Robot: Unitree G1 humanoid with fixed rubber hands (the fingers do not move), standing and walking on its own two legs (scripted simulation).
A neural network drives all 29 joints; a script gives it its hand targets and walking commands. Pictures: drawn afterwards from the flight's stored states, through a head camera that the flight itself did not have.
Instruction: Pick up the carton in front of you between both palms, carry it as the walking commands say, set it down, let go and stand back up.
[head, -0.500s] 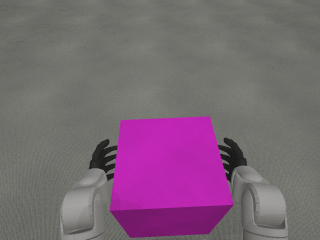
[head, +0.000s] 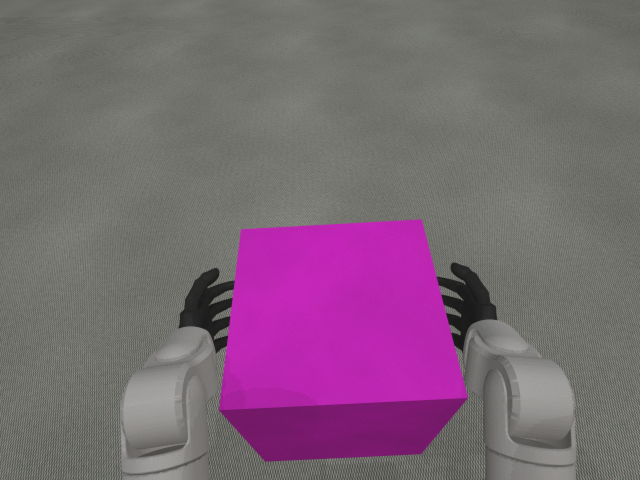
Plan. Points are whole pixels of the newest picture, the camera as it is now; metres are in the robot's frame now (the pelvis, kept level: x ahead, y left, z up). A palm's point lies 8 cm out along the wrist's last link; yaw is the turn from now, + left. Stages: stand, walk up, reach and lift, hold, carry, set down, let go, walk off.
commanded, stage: carry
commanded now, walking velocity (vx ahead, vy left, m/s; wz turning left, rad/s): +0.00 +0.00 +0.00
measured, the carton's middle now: (337, 349) +0.29 +0.00 +0.02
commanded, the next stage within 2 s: hold in 1.86 s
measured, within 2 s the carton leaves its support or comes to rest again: neither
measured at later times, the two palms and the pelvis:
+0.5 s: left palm (222, 293) +0.36 +0.14 +0.05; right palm (451, 293) +0.35 -0.16 +0.05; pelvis +0.09 +0.01 -0.01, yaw -2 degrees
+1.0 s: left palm (229, 317) +0.34 +0.14 +0.03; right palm (457, 315) +0.33 -0.16 +0.02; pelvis +0.04 +0.00 -0.01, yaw -2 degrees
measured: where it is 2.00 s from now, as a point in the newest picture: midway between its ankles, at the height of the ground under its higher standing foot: outside the picture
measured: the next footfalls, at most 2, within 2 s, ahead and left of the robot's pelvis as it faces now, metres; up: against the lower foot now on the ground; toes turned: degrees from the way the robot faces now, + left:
left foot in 0.02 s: +0.13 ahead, +0.13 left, +0.00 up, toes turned -15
